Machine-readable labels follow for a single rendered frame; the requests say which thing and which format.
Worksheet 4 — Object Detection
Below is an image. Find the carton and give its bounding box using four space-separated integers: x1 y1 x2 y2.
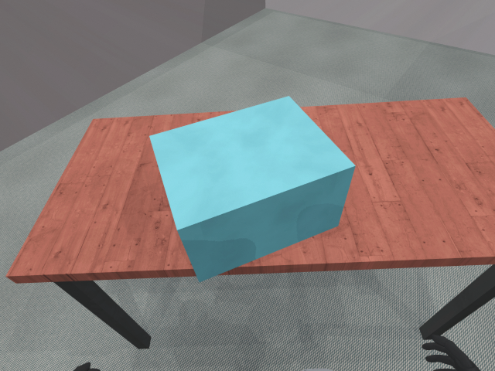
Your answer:
149 96 355 282

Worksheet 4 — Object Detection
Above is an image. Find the table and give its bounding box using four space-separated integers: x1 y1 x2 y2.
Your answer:
6 97 495 349

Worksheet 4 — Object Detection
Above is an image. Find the robot right hand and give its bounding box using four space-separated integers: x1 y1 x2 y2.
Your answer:
422 335 480 371

